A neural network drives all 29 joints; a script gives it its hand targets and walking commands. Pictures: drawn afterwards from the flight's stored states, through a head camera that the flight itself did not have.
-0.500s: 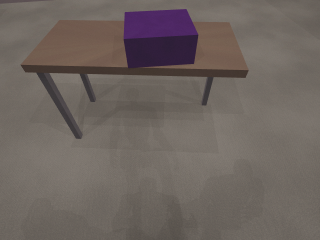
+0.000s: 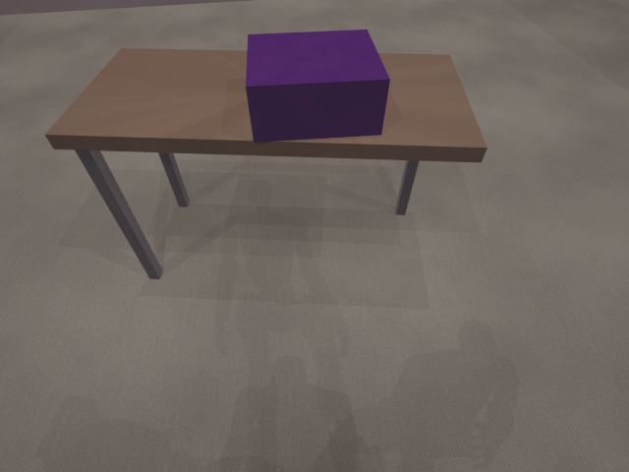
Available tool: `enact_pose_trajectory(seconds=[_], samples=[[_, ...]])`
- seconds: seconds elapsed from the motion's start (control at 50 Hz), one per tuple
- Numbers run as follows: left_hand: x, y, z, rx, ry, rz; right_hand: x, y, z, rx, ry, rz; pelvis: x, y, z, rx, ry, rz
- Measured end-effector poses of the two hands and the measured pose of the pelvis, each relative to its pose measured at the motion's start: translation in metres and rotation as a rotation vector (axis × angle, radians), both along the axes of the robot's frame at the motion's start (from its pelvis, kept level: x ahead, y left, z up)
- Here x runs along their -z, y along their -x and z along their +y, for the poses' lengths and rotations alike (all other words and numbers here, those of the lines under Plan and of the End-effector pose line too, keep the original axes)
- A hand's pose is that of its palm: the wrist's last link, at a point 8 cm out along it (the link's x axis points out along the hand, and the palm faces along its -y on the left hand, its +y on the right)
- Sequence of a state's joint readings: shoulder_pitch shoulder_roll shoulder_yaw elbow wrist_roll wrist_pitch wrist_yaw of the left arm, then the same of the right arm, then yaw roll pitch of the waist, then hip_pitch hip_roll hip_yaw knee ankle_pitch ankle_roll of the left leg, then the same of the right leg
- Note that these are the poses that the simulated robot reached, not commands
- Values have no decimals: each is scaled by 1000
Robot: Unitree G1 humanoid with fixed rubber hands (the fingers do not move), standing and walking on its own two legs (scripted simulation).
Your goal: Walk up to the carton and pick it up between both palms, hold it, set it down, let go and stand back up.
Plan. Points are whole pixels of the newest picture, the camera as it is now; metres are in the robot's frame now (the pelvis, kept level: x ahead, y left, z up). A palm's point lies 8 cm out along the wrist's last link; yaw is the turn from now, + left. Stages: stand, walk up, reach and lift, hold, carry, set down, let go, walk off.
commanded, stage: stand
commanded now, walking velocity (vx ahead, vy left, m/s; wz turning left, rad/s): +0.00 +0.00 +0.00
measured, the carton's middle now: (312, 83) +0.99 +0.05 -0.01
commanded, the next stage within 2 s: none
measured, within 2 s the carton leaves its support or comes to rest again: neither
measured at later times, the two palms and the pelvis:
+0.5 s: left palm out of the picture -0.04 +0.20 -0.15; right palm out of the picture -0.04 -0.20 -0.15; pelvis -0.02 +0.00 +0.00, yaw +0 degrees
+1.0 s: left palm out of the picture -0.04 +0.19 -0.14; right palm out of the picture -0.04 -0.20 -0.15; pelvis -0.01 -0.01 +0.00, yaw +0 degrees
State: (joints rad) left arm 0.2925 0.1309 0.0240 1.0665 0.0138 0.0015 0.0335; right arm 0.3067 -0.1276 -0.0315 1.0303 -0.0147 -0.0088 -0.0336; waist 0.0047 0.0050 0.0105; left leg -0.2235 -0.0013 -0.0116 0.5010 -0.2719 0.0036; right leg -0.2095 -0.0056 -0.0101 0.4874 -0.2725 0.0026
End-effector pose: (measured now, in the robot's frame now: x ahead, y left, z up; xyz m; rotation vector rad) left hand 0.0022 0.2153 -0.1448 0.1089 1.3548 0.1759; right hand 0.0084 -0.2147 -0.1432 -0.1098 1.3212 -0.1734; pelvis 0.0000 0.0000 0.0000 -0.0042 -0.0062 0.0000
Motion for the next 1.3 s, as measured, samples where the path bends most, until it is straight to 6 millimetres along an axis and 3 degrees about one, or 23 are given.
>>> enact_pose_trajectory(seconds=[0.4,0.54,1.3], samples=[[2,40,-13,-6,24,100,4,41,12,22,-28,98,-2,14,-1,4,-1,-25],[2,46,-18,-5,34,113,4,54,13,25,-36,129,-2,17,-1,3,0,-20],[1,36,-27,-2,46,110,3,50,15,30,-48,144,-4,5,-6,5,0,-7]])
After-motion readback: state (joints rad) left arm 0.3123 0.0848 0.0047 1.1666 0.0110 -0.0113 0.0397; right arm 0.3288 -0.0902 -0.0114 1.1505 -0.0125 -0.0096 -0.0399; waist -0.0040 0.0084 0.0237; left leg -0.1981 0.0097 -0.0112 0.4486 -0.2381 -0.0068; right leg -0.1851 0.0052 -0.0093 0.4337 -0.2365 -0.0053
